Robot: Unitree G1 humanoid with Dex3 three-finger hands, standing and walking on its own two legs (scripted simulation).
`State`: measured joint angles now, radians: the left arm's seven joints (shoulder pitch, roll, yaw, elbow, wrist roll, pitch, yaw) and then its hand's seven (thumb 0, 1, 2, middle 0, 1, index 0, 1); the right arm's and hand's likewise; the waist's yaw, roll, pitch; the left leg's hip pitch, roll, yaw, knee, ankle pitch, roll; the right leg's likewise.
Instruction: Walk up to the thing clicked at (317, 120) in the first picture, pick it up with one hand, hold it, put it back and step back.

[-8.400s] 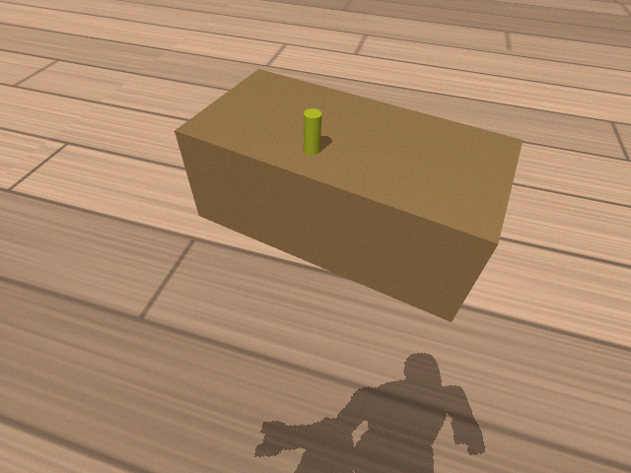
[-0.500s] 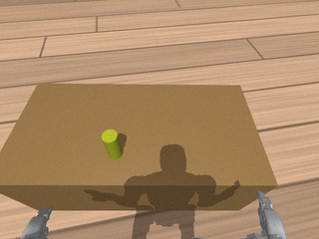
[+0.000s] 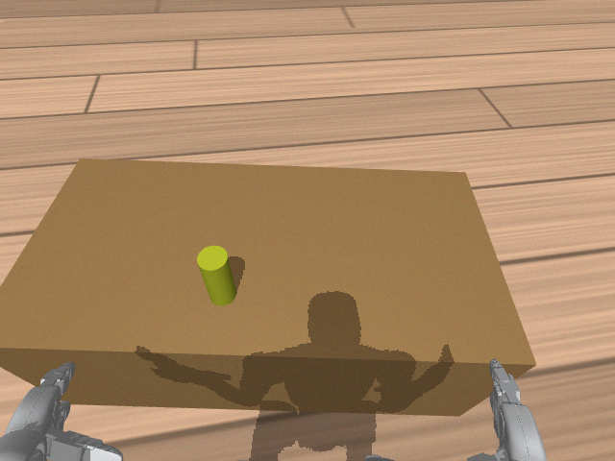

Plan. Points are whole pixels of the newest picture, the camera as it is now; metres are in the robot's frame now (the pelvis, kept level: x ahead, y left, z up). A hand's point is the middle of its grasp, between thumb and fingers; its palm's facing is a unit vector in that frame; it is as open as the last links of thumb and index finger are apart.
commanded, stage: go down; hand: left
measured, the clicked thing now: (218, 277) +0.49 +0.18 -0.21
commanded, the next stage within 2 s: approach in 1.38 s
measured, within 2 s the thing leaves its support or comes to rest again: neither
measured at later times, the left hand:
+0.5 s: hand (57, 300) +0.32 +0.33 +0.02, palm faces +0.12 -0.98 -0.14, open 17.4 cm
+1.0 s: hand (46, 255) +0.37 +0.35 +0.05, palm faces +0.12 -0.99 -0.08, open 17.6 cm
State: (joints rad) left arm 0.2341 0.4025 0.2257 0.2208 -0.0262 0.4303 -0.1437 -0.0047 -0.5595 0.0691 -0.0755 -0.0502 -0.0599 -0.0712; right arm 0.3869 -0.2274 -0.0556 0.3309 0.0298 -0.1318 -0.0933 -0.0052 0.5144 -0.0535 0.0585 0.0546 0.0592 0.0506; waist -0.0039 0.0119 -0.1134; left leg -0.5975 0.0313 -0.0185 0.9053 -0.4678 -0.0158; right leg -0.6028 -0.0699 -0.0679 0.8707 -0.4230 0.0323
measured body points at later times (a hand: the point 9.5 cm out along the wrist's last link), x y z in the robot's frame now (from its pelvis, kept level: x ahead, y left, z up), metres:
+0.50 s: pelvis -0.01 +0.01 +0.00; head +0.04 +0.02 +0.45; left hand +0.31 +0.38 +0.03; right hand +0.13 -0.26 -0.04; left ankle -0.01 +0.13 -0.69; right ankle +0.00 -0.14 -0.69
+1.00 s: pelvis -0.02 +0.01 +0.00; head +0.05 +0.04 +0.44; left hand +0.36 +0.40 +0.06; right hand +0.12 -0.25 -0.05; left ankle -0.01 +0.13 -0.69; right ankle +0.00 -0.14 -0.69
